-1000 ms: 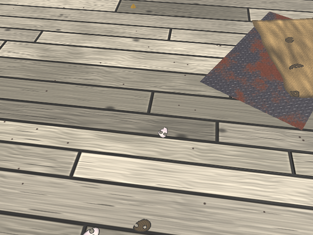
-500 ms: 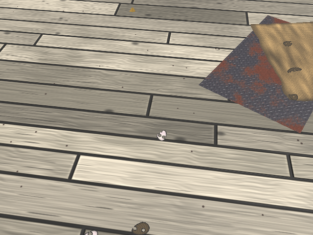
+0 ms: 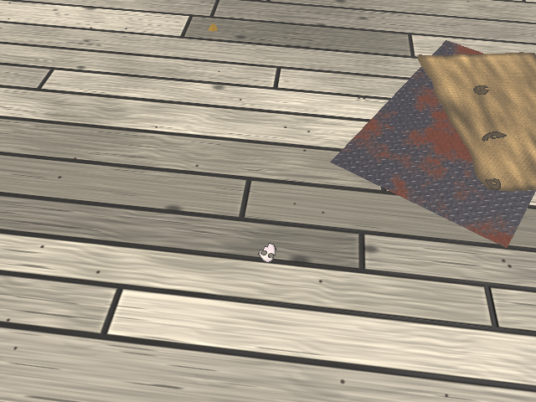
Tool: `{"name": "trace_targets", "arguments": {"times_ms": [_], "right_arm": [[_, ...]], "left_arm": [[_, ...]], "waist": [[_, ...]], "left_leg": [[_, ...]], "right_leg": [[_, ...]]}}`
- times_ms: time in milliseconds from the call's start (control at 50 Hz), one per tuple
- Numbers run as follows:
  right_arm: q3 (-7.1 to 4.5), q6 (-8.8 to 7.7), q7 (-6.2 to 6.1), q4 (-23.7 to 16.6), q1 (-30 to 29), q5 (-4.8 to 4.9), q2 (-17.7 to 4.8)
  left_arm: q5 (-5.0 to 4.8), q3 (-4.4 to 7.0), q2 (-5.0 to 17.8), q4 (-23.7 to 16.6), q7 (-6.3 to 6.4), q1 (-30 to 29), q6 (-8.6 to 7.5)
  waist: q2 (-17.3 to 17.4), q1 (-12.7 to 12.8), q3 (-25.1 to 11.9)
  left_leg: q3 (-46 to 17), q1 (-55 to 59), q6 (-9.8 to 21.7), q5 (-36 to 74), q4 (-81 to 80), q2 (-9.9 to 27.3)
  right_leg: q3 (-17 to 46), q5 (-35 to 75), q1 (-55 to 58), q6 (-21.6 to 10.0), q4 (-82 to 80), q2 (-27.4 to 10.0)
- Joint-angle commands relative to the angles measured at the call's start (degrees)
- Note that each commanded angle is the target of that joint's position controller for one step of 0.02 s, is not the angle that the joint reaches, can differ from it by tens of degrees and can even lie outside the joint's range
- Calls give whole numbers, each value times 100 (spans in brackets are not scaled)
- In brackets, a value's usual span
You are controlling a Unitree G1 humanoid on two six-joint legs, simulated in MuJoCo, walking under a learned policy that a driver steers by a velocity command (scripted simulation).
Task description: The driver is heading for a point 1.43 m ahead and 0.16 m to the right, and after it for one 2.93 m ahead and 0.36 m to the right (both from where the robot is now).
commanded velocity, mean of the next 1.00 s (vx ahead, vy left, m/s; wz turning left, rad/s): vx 0.28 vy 0.00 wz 0.00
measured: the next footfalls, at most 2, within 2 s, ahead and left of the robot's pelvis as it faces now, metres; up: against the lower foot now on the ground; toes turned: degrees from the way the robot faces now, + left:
right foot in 0.28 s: +0.36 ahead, -0.15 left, +0.00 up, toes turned -1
left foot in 0.76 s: +0.50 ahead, +0.07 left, +0.00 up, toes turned +0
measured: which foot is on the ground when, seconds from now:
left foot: down 0.00-0.30, up 0.32-0.74, down 0.76-1.00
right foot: up 0.00-0.26, down 0.28-1.00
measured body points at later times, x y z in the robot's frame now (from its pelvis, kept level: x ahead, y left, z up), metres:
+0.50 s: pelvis +0.25 -0.07 +0.01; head +0.27 -0.07 +0.46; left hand +0.31 +0.20 -0.13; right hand +0.33 -0.34 -0.13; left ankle +0.25 +0.09 -0.65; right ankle +0.29 -0.14 -0.74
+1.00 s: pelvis +0.39 -0.03 +0.00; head +0.41 -0.02 +0.45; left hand +0.43 +0.23 -0.15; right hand +0.52 -0.27 -0.13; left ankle +0.46 +0.07 -0.74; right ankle +0.32 -0.15 -0.74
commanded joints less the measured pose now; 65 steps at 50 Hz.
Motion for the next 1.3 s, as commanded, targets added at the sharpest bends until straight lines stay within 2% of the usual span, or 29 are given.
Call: {"name": "trace_targets", "arguments": {"times_ms": [20, 80, 140, 180, 220, 240, 280, 300, 320, 340, 360, 380, 400, 420, 460, 500, 560, 660, 740, 760, 780, 800, 820, 840, 900, 940, 1000, 1040, 1300], "right_arm": [[-89, 26, 35, 48, 889, -26, -716], [24, 168, -57, -70, 631, -28, -490], [-30, 136, -158, -151, 584, -38, -882], [-92, 79, -166, -79, 675, 40, -1056], [-122, 83, -159, -55, 624, 70, -1065], [-145, 119, -154, -63, 576, 43, -1108], [-131, 235, -145, -134, 504, -51, -1055], [-34, 252, -134, -283, 631, -177, -801], [190, 141, -69, -236, 1456, -67, 140], [59, 2, -37, -243, 958, 83, -466], [-45, -76, -23, -482, 285, 227, -818], [-50, -106, -66, -558, -41, 198, -853], [-99, -82, -104, -575, -144, 105, -822], [-109, -8, -124, -549, -10, 70, -716], [-119, 123, -159, -510, 154, 46, -549], [-149, 191, -196, -630, -84, -29, -571], [-105, 220, -180, -832, -683, -100, -474], [-64, 263, -111, -1007, -1515, -52, -567], [-140, 218, -92, -963, -1372, -138, -796], [-221, 201, -131, -892, -1144, -181, -1118], [-261, 242, -161, -893, -1067, -185, -1410], [-157, 322, -153, -767, -944, -160, -946], [-63, 375, -119, -734, -984, -119, -589], [-34, 411, -98, -745, -1238, -121, -574], [-74, 460, -81, -960, -2093, -101, -803], [-73, 414, -82, -859, -1971, -88, -758], [-93, 350, -105, -657, -1666, -40, -733], [-100, 372, -108, -573, -1634, -39, -700], [-128, 615, -166, -229, -1831, -50, -639]], "left_arm": [[-18, 60, 436, -722, -101, -1088, -233], [62, -30, 163, -947, -200, -1502, -195], [94, -132, 10, -1242, -230, -2106, -132], [36, -82, 270, -1347, -209, -2153, -76], [26, 15, 540, -1375, -192, -1988, -66], [35, 88, 675, -1319, -178, -1689, -63], [3, 308, 1001, -870, -118, -147, -5], [68, 406, 1394, -677, -64, 814, 33], [145, 405, 1595, -512, -157, 1141, 32], [103, 257, 1054, -538, -186, 831, -2], [94, 194, 850, -627, -182, 250, -49], [141, 160, 782, -739, -194, -258, -94], [229, 137, 687, -764, -216, -505, -130], [304, 100, 583, -752, -224, -653, -158], [281, 49, 441, -636, -228, -615, -179], [307, 53, 577, -506, -166, -451, -189], [316, 61, 705, -420, -26, -329, -92], [240, 63, 845, -186, 48, 63, 64], [122, 38, 745, -82, 76, 14, 191], [203, -1, 619, -44, 81, 309, 175], [333, -56, 417, 46, 58, 966, 115], [294, -158, 74, 165, 83, 1161, 142], [231, -124, 270, 115, 120, 833, 235], [196, -95, 372, 39, 166, 560, 346], [279, -84, 496, 107, 226, 490, 614], [252, -74, 529, 191, 220, 411, 575], [241, -63, 547, 271, 205, 399, 459], [220, -73, 486, 317, 197, 380, 441], [236, -116, 354, 492, 240, 492, 482]], "waist": [[544, -277, 613], [645, -206, 724], [765, -250, 832], [871, -143, 903], [879, 62, 776], [932, 254, 490], [904, 987, -496], [109, 1191, -1262], [-1689, 680, -2241], [-1105, 800, -1568], [-727, 657, -603], [-121, 459, -222], [-6, 272, -19], [-172, 61, 18], [-249, -121, 82], [-200, -167, 157], [-135, -72, 51], [-174, 258, -77], [-80, 28, -165], [227, 66, -381], [787, 436, -855], [1248, 369, -1214], [1063, 267, -1099], [969, 318, -890], [707, 493, -200], [410, 372, -13], [168, 258, -405], [94, 232, -508], [123, 205, 76]], "left_leg": [[-2162, 2247, 1133, 2541, -1237, 1997], [-1156, 1175, 882, 2701, -1709, 1458], [-581, -175, 780, 2279, -2198, 1127], [-580, -86, 755, 2269, -2321, 1335], [-492, 451, 618, 3329, -1941, 1501], [-386, 718, 521, 4439, -1447, 1527], [-84, 388, 263, 5601, 517, 1214], [44, -943, 127, 3690, 2381, 870], [-206, -2628, -147, -836, 4381, -221], [-720, -3186, 7, -1008, 5110, 34], [-514, -3566, 126, -494, 5220, 327], [-406, -3260, 167, 88, 4957, 641], [-348, -2966, 166, 408, 4706, 836], [-383, -2539, 147, 542, 4532, 972], [-273, -2194, 35, 404, 4139, 977], [-146, -2296, -135, 625, 3638, 932], [-43, -2278, -267, 1526, 2325, 898], [11, -1788, -268, 2285, 908, 600], [42, -1113, -8, 2400, -240, 446], [-283, -406, 135, 4169, -329, 781], [-802, 765, 573, 5624, 185, 1398], [-1266, 1089, 1111, 5320, 176, 1784], [-1481, 753, 1194, 4359, -69, 1788], [-1487, 350, 1069, 3385, -264, 1678], [-791, -941, 402, 882, -580, 1002], [-455, -799, 220, 1474, -319, 701], [-291, -144, 367, 3387, 208, 640], [-256, 14, 451, 3743, 335, 634], [-116, -205, 285, 2429, 176, 454]], "right_leg": [[78, 261, -3650, -120, 1103, -512], [-273, 1208, -2779, 87, 20, -548], [-539, 2415, -1036, 220, -1614, -205], [-416, 2662, -624, 135, -2062, -150], [-335, 2624, -383, -33, -2372, -88], [-380, 2473, -17, -142, -2345, 13], [-466, 2236, 1902, -427, -2287, 152], [925, 1840, 3612, -770, -2198, -1003], [3907, -6, 4875, -1665, -3366, -2304], [4372, -624, 4244, -1389, -4078, -2086], [3477, -322, 3306, -1162, -4157, -1984], [2757, 483, 2362, -1077, -4279, -1799], [2205, 1099, 1653, -1052, -4397, -1615], [1762, 1786, 1189, -1032, -4511, -1439], [1084, 3261, 773, -1090, -4578, -1279], [633, 4531, 622, -1171, -4549, -1244], [151, 5044, 720, -1050, -4434, -1049], [130, 4493, 1186, -921, -4214, -1076], [343, 3925, 1563, -613, -3334, -994], [221, 3549, 1389, -340, -2913, -674], [57, 2021, 671, -90, -2455, -279], [-111, 569, 309, 170, -2053, -98], [-55, 17, 305, 270, -1996, -102], [-22, 75, 351, 287, -2167, -157], [-21, 769, 843, 142, -3045, -262], [-20, 887, 775, 84, -3081, -257], [30, 1780, 922, 149, -3071, -327], [3, 2046, 983, 187, -3011, -324], [-23, 1374, 718, 146, -3201, -328]]}}
Keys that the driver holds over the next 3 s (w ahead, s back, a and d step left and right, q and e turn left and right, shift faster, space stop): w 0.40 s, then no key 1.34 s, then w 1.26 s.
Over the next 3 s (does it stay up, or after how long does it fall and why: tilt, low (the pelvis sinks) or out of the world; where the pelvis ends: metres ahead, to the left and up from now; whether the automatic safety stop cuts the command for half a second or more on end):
stays up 0.95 -0.05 0.00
